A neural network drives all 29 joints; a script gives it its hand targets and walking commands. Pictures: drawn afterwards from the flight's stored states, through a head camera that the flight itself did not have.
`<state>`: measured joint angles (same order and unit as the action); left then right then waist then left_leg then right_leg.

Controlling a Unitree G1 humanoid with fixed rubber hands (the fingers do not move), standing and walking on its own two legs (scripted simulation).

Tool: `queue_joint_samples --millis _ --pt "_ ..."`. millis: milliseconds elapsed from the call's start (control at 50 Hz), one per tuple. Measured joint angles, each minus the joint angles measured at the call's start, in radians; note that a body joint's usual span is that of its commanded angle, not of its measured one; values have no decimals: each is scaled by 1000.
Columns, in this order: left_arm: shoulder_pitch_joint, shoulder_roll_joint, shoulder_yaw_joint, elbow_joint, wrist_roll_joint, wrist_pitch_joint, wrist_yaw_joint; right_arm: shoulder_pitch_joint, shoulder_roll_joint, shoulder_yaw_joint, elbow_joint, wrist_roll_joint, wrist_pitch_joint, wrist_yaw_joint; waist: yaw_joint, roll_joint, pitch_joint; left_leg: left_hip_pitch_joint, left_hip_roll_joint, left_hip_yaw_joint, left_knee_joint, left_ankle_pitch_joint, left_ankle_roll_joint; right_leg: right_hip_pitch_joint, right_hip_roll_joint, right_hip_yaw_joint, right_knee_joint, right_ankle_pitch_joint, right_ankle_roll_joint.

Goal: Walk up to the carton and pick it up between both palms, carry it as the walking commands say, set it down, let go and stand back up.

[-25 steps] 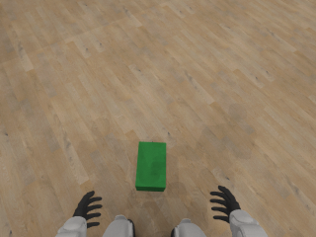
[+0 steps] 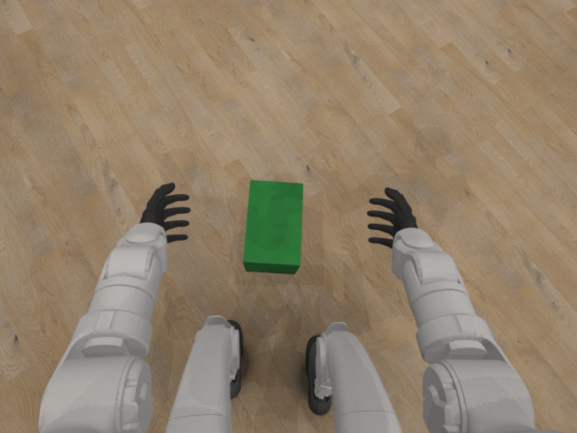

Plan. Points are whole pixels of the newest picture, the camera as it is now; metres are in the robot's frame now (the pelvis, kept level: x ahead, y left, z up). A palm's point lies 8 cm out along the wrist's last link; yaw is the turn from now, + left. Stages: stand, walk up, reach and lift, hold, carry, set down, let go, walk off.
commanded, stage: reach and lift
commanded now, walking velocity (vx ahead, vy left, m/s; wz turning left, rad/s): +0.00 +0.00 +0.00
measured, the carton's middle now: (273, 229) +0.52 +0.01 -0.60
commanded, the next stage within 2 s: none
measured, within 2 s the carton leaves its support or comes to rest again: neither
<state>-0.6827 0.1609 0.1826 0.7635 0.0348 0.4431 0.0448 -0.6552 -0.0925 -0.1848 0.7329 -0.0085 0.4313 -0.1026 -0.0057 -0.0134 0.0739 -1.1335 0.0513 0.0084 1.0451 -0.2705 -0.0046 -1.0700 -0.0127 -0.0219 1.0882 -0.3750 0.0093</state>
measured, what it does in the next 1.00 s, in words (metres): lowers itself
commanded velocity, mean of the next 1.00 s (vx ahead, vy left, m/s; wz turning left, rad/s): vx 0.00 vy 0.00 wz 0.00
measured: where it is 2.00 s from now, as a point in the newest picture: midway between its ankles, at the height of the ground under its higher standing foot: (274, 380)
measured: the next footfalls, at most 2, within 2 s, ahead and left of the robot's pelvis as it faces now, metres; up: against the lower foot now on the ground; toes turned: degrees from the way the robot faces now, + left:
none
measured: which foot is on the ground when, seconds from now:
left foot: down 0.00-1.00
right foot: down 0.00-1.00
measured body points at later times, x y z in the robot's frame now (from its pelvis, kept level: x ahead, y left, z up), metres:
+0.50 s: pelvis +0.03 +0.01 -0.02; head +0.32 +0.02 +0.32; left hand +0.53 +0.18 -0.14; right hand +0.52 -0.16 -0.13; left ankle +0.12 +0.13 -0.65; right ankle +0.08 -0.13 -0.64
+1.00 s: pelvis +0.01 +0.00 -0.11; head +0.33 +0.01 +0.21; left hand +0.54 +0.18 -0.24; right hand +0.53 -0.16 -0.23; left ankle +0.12 +0.13 -0.64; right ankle +0.08 -0.13 -0.64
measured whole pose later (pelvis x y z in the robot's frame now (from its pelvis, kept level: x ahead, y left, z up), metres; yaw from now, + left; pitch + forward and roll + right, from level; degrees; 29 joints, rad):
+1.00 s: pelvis +0.01 +0.00 -0.11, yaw -1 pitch +48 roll -1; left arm -1.14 0.21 0.33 0.94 0.07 0.08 0.07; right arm -1.09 -0.11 -0.32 0.86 -0.04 0.08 -0.13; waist -0.01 0.00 -0.08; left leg -1.88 0.04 0.00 1.40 -0.36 0.00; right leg -1.81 -0.02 -0.01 1.46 -0.48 0.02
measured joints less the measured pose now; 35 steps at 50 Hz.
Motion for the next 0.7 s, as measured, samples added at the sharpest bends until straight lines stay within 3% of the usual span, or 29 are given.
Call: queue_joint_samples --millis 200,380,700 --pt "-186 -14 61 88 20 -166 46 -184 -3 -67 99 -5 -175 -24 -4 -3 -33 -181 -6 10 26 3 10 -183 -5 13 26 3 12" --pt "-307 15 90 128 8 -290 51 -291 -37 -92 130 23 -306 -18 -9 -1 -77 -307 -13 19 18 3 18 -312 -12 23 22 2 21" --pt "-391 -7 177 111 72 -372 10 -374 -11 -145 71 -51 -365 2 -3 15 -131 -445 -5 18 -7 19 13 -455 0 26 -4 22 17"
